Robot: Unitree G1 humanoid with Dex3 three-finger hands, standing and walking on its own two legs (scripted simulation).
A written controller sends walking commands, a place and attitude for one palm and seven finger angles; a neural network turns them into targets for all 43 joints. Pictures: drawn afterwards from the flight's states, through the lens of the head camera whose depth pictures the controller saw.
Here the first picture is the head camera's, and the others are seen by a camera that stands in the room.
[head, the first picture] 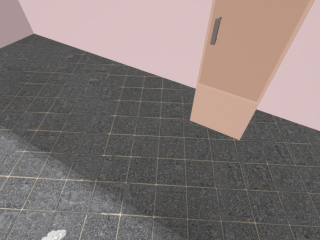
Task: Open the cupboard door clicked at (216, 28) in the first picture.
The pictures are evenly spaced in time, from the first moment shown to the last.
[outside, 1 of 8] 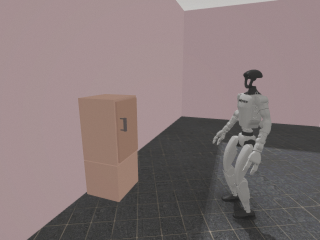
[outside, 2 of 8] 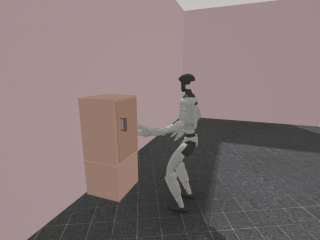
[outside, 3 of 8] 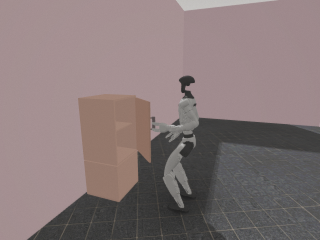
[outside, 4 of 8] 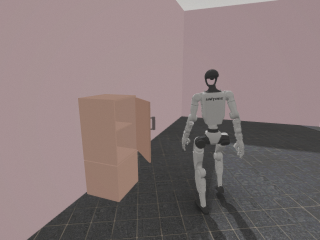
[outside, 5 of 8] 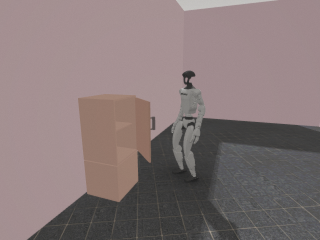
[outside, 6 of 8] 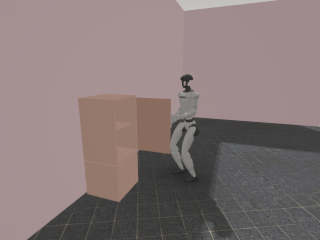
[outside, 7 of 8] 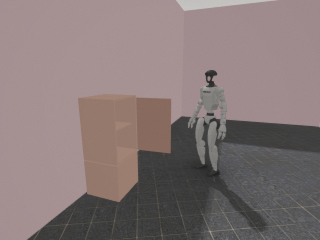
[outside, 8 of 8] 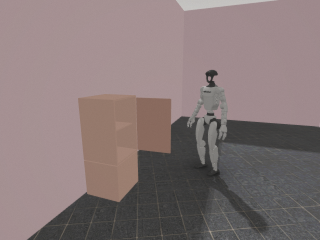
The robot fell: no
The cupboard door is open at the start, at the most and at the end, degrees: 0 95 94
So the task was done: yes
